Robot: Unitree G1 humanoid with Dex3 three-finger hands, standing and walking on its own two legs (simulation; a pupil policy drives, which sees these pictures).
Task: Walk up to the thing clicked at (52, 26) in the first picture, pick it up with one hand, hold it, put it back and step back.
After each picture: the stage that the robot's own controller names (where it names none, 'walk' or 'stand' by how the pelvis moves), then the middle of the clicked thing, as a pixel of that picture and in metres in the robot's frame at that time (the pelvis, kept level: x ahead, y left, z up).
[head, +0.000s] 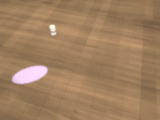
stand; (52, 30) +1.65 +0.34 -0.72
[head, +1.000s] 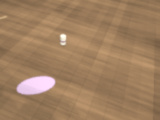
walk; (63, 39) +1.54 +0.12 -0.70
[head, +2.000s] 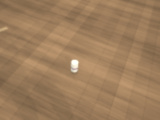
walk; (74, 66) +0.97 +0.02 -0.70
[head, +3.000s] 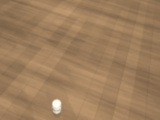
walk; (56, 106) +0.59 +0.12 -0.71
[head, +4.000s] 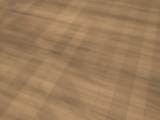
walk; out of the picture +0.41 +0.21 -0.70
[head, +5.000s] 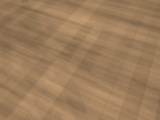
stand; out of the picture +0.36 +0.15 -0.72
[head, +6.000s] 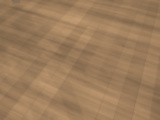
stand; out of the picture +0.35 +0.16 -0.73
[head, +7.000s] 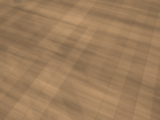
stand; out of the picture +0.36 +0.17 -0.73
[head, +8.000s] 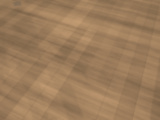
stand; out of the picture +0.35 +0.17 -0.73
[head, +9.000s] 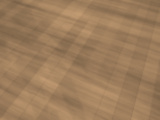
go down; out of the picture +0.35 +0.16 -0.72
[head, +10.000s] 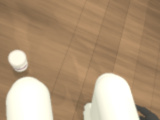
go down; (18, 61) +0.43 +0.21 -0.30
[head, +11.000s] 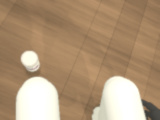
close in; (31, 61) +0.43 +0.21 -0.30
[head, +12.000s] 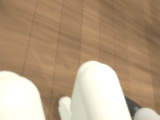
close in; out of the picture +0.41 +0.24 -0.22
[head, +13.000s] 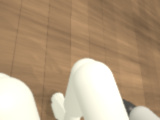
close; out of the picture +0.41 +0.25 -0.22
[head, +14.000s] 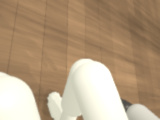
lift; out of the picture +0.39 +0.25 -0.23
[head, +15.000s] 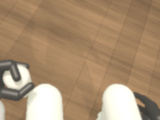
lift; (19, 82) +0.31 +0.22 -0.07
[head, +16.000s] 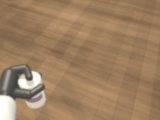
hold; (33, 90) +0.32 +0.17 +0.03
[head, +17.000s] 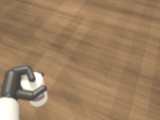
hold; (35, 90) +0.33 +0.17 +0.00
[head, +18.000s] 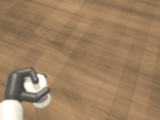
crouch; (38, 91) +0.32 +0.16 -0.01
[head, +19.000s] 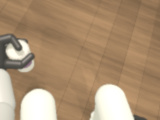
crouch; (21, 57) +0.43 +0.19 -0.10
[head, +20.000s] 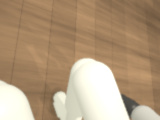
lower; out of the picture +0.42 +0.29 -0.23
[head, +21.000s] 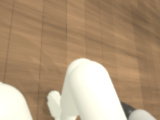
lower; out of the picture +0.43 +0.28 -0.23
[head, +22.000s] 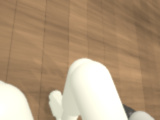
lower; out of the picture +0.43 +0.28 -0.23
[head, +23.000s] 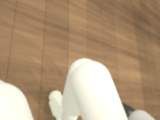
lower; out of the picture +0.42 +0.28 -0.23
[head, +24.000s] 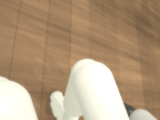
loosen; out of the picture +0.41 +0.26 -0.23
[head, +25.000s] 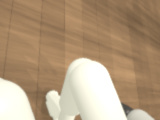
withdraw; out of the picture +0.41 +0.26 -0.24
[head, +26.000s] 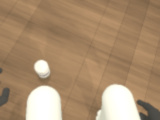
walk; (42, 69) +0.45 +0.19 -0.38
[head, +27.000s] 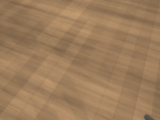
stand; out of the picture +0.37 +0.15 -0.66
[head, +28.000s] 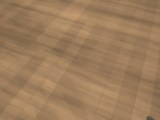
stand; out of the picture +0.39 +0.16 -0.66
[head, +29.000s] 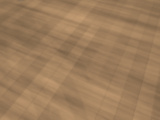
stand; out of the picture +0.39 +0.15 -0.70
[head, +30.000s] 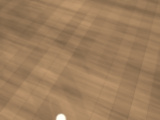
walk; out of the picture +0.40 +0.15 -0.71
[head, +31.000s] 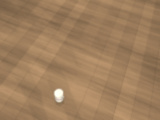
walk; (59, 95) +0.54 +0.13 -0.71
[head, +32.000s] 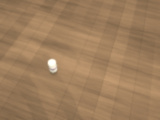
walk; (52, 65) +0.79 +0.25 -0.69
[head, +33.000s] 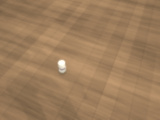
stand; (61, 66) +1.00 +0.19 -0.71
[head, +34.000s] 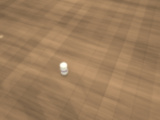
stand; (63, 68) +1.00 +0.18 -0.72
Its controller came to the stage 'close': yes
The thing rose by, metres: 0.71
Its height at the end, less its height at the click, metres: +0.00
